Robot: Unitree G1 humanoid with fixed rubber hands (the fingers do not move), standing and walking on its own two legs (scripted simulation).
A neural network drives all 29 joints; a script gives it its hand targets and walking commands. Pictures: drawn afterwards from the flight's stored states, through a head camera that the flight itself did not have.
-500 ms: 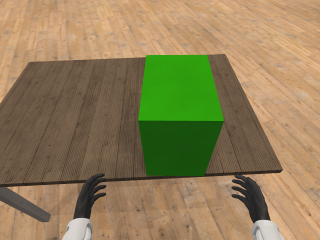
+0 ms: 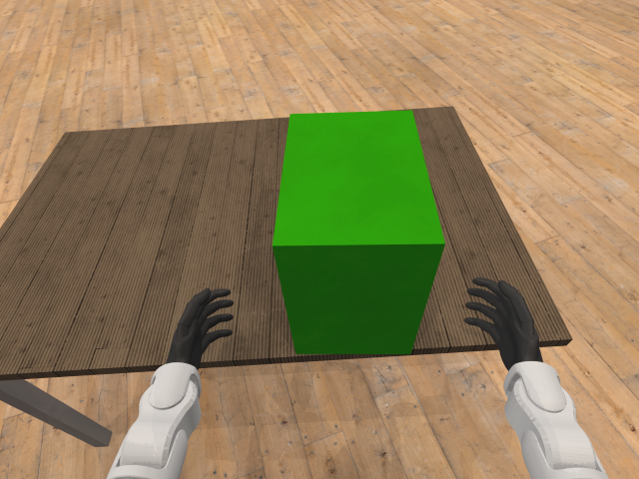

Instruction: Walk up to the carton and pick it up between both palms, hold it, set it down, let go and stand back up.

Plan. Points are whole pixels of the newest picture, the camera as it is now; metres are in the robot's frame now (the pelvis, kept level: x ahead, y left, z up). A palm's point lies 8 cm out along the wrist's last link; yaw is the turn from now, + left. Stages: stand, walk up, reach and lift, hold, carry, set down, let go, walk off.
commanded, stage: reach and lift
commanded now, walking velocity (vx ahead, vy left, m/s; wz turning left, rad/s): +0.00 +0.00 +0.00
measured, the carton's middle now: (351, 237) +0.48 -0.02 -0.01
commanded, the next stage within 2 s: none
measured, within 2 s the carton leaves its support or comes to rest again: neither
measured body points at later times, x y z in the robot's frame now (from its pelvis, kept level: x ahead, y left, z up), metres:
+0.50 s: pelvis +0.00 +0.00 +0.00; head +0.03 +0.00 +0.45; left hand +0.37 +0.19 +0.10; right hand +0.37 -0.19 +0.08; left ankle +0.00 +0.14 -0.74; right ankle +0.02 -0.11 -0.74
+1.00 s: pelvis -0.01 +0.01 +0.00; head +0.04 +0.00 +0.45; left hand +0.43 +0.18 +0.16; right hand +0.43 -0.19 +0.14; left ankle +0.00 +0.14 -0.74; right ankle +0.02 -0.11 -0.74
